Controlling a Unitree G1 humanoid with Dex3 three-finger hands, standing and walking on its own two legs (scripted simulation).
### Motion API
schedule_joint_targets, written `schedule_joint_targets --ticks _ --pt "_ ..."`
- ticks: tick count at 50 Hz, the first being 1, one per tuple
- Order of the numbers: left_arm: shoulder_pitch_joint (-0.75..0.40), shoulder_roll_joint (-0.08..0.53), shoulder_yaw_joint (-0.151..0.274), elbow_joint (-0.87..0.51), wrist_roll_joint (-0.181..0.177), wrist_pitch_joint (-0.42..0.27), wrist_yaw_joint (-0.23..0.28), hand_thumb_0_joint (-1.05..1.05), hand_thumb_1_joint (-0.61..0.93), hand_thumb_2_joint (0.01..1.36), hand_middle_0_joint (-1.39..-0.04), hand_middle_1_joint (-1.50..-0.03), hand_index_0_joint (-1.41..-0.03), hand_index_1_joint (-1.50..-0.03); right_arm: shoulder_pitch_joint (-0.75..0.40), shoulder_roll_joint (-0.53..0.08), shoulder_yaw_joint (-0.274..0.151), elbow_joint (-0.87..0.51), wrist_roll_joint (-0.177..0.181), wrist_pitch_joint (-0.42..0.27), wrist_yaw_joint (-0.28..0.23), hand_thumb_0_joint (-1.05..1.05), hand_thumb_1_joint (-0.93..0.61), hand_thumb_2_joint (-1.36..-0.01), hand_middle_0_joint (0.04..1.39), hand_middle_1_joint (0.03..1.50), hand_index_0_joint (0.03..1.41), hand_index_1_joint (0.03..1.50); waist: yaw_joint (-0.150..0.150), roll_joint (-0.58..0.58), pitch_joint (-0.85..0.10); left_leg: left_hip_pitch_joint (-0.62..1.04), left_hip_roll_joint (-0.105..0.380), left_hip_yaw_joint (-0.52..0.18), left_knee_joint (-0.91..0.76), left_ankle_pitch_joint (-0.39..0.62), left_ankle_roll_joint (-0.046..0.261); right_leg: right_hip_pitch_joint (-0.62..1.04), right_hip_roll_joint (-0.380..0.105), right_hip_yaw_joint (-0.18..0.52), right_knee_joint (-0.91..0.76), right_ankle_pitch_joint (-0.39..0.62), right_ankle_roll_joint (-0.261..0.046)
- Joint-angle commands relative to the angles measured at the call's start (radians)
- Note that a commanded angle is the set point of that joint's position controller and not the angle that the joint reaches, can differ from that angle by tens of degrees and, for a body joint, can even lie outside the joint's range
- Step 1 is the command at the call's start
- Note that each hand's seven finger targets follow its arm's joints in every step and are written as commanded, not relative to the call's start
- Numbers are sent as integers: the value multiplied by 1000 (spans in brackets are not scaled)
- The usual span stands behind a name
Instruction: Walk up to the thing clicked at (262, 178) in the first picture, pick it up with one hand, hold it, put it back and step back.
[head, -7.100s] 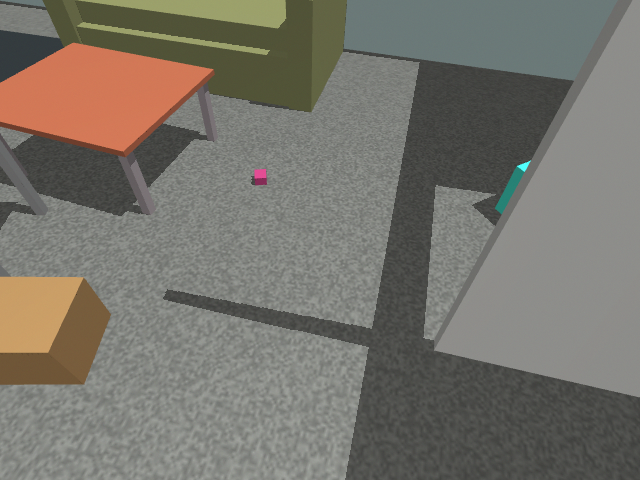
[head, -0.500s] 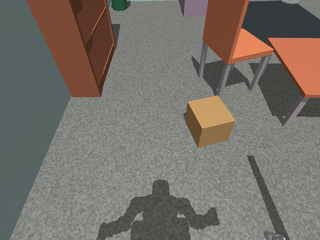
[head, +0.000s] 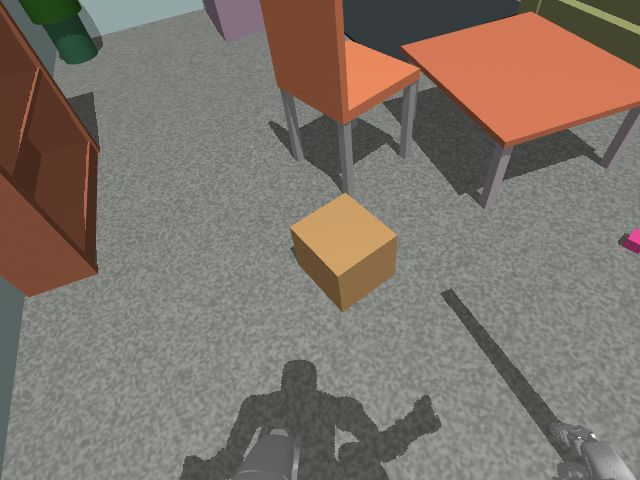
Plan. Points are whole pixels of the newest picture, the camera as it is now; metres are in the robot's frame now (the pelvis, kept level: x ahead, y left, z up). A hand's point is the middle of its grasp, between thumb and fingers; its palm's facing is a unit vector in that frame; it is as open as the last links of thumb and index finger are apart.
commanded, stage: walk up
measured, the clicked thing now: (636, 241) +1.01 -1.02 -0.74
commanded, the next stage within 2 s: none
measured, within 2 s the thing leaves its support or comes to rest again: neither
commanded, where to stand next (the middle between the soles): +0.11 +0.10 m, yaw -62 degrees
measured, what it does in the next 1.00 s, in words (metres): steps to the left, turning right: left foot, then right foot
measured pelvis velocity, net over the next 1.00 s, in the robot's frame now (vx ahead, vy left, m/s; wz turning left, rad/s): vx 0.09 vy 0.21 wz -0.73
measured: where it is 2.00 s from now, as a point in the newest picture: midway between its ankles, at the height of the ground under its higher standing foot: outside the picture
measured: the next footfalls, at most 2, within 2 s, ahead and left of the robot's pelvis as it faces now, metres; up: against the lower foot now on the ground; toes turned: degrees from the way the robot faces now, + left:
left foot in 0.12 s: +0.21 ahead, +0.22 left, +0.00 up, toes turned -8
right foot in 0.68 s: +0.12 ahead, +0.05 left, +0.00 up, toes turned -36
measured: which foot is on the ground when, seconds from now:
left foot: up 0.00-0.10, down 0.12-0.78, up 0.80-1.00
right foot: down 0.00-0.14, up 0.16-0.66, down 0.68-1.00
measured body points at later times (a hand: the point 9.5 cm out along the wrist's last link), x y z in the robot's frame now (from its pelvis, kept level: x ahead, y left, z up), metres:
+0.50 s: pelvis +0.12 +0.18 -0.01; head +0.19 +0.15 +0.43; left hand +0.38 +0.41 -0.11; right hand +0.08 -0.14 -0.11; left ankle +0.17 +0.22 -0.73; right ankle +0.11 +0.06 -0.68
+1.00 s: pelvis +0.09 +0.21 -0.02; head +0.14 +0.18 +0.43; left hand +0.38 +0.37 -0.12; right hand -0.04 -0.11 -0.11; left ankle +0.16 +0.33 -0.73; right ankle +0.09 +0.07 -0.73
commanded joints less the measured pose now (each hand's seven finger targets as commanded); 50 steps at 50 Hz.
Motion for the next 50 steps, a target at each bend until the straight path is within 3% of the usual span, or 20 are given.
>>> schedule_joint_targets --ticks 1,4,6,7,8,10,13,16,22,26,33,36,37,38,39,40,41,43,47,50 --pt "25 407 141 -102 2 -41 55 0 900 900 -200 -300 -200 -300 -204 -132 -47 -194 -2 -41 -7 0 -900 -900 200 300 200 300 -2 -253 -4 -59 -2 -22 -121 -65 9 31 -208 198 -20 484 -213" --pt "-59 422 138 -132 3 -31 76 0 900 900 -200 -300 -200 -300 -113 -149 -64 -177 3 -40 -8 0 -900 -900 200 300 200 300 -71 -325 -65 136 -23 17 -250 -98 49 -30 -205 176 89 609 -181" --pt "-147 348 97 -174 2 -22 83 0 900 900 -200 -300 -200 -300 149 -207 -95 -111 -2 -48 -19 0 -900 -900 200 300 200 300 -226 -211 -159 645 -34 19 -451 40 114 -340 -108 62 370 560 -85" --pt "-54 218 64 -165 -2 -18 87 0 900 900 -200 -300 -200 -300 192 -281 -110 -113 -3 -50 -32 0 -900 -900 200 300 200 300 -225 140 -209 809 156 -182 -512 133 161 -521 63 -83 677 -126 -38" --pt "72 196 60 -151 -6 -8 96 0 900 900 -200 -300 -200 -300 105 -283 -94 -154 18 -60 -46 0 -900 -900 200 300 200 300 -130 188 -261 823 315 -359 -481 338 170 -599 70 -133 727 -362 -28" --pt "30 288 75 -106 1 6 96 0 900 900 -200 -300 -200 -300 -6 -269 -91 -163 67 -49 -57 0 -900 -900 200 300 200 300 -90 161 -133 469 333 -448 -675 82 269 -476 -19 -164 885 -226 -49" --pt "-33 306 83 -92 -25 29 50 0 900 900 -200 -300 -200 -300 -8 -141 -43 -166 52 -66 -79 0 -900 -900 200 300 200 300 -77 55 -104 477 188 -78 -539 397 263 -459 -51 -161 852 -118 -37" --pt "-117 257 61 -143 -15 41 2 0 900 900 -200 -300 -200 -300 71 -134 -26 -122 61 -90 -99 0 -900 -900 200 300 200 300 -78 -28 -154 610 205 -18 -521 434 294 -482 -50 -150 714 -93 -20" --pt "-235 245 76 -204 11 84 -57 0 900 900 -200 -300 -200 -300 194 -181 -38 -93 90 -112 -147 0 -900 -900 200 300 200 300 -97 -77 -135 654 333 47 -487 614 230 -490 -76 -172 524 -1 -20" --pt "-253 215 81 -223 8 111 -73 0 900 900 -200 -300 -200 -300 166 -152 -33 -114 79 -108 -162 0 -900 -900 200 300 200 300 -81 -74 -83 537 302 170 -473 684 161 -401 -73 -236 460 28 -44" --pt "-253 195 89 -220 12 136 -90 0 900 900 -200 -300 -200 -300 155 -162 -46 -118 61 -102 -166 0 -900 -900 200 300 200 300 -66 5 -88 467 273 279 -414 537 63 -278 -71 -282 287 8 -100" --pt "-152 228 110 -190 25 132 -89 0 900 900 -200 -300 -200 -300 110 -181 -54 -134 73 -106 -165 0 -900 -900 200 300 200 300 6 4 -154 336 261 325 -294 449 26 -58 -60 -277 130 -26 -154" --pt "-106 278 124 -172 35 125 -81 0 900 900 -200 -300 -200 -300 103 -155 -43 -140 81 -110 -161 0 -900 -900 200 300 200 300 39 -124 -213 234 160 384 -141 408 -39 84 -103 -163 52 122 -222" --pt "-113 318 134 -181 24 123 -74 0 900 900 -200 -300 -200 -300 58 -113 -26 -145 92 -106 -159 0 -900 -900 200 300 200 300 73 -321 -226 137 -38 402 41 90 -69 65 -225 129 -31 224 -342" --pt "-187 326 128 -216 22 123 -75 0 900 900 -200 -300 -200 -300 59 -109 -27 -136 89 -99 -163 0 -900 -900 200 300 200 300 46 -455 -183 131 -63 233 145 -468 -31 -85 -348 367 -76 235 -424" --pt "-262 323 125 -239 31 123 -72 0 900 900 -200 -300 -200 -300 101 -127 -28 -115 88 -103 -164 0 -900 -900 200 300 200 300 12 -445 -161 221 -18 99 156 -532 16 -234 -370 384 -100 131 -408" --pt "-323 299 116 -234 32 126 -67 0 900 900 -200 -300 -200 -300 119 -120 -24 -84 91 -104 -159 0 -900 -900 200 300 200 300 -10 -374 -135 235 -33 130 128 -477 41 -265 -304 246 -132 18 -354" --pt "-376 267 102 -249 40 116 -56 0 900 900 -200 -300 -200 -300 187 -105 -14 -24 96 -101 -159 0 -900 -900 200 300 200 300 -47 -323 -146 165 -52 202 82 -302 50 -141 -193 98 -71 218 -281" --pt "-291 272 114 -225 54 118 -85 0 900 900 -200 -300 -200 -300 217 -110 2 -1 78 -124 -187 0 -900 -900 200 300 200 300 0 -303 -134 214 -94 227 -216 -311 67 -117 -140 120 -6 267 -261" --pt "-347 227 96 -227 34 131 -102 0 900 900 -200 -300 -200 -300 338 -123 -13 48 50 -156 -205 0 -900 -900 200 300 200 300 -80 -225 -156 597 -61 150 -572 -37 70 -371 -72 59 162 108 -173"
